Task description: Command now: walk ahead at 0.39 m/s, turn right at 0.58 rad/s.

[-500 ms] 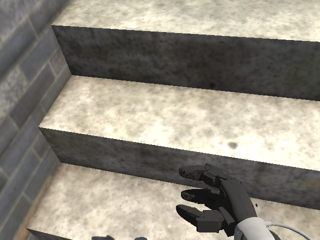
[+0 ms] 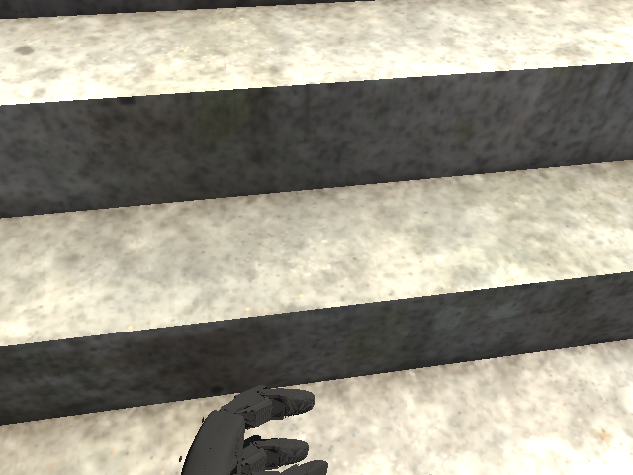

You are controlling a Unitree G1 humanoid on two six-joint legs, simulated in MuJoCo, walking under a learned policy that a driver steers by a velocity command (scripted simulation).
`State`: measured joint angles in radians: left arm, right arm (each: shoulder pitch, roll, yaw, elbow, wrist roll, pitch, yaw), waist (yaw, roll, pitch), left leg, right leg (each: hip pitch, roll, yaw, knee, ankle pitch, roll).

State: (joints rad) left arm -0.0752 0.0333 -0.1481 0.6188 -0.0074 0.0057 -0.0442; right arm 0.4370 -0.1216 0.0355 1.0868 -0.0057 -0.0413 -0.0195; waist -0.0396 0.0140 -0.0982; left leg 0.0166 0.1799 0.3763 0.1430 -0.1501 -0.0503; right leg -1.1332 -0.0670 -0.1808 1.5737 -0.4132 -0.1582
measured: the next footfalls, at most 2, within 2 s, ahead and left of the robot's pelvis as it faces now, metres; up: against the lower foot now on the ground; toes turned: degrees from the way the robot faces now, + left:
right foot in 0.02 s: +0.17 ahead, -0.09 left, +0.20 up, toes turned -6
left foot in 0.64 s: +0.38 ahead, +0.04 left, +0.40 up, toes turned -22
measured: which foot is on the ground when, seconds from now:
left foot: down 0.00-0.02, up 0.04-0.62, down 0.64-1.00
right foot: up 0.00-0.00, down 0.02-0.68, up 0.70-1.00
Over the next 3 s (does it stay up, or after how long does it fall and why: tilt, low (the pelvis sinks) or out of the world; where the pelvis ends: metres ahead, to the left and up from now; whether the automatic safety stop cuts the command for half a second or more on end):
stays up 0.59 -0.13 0.54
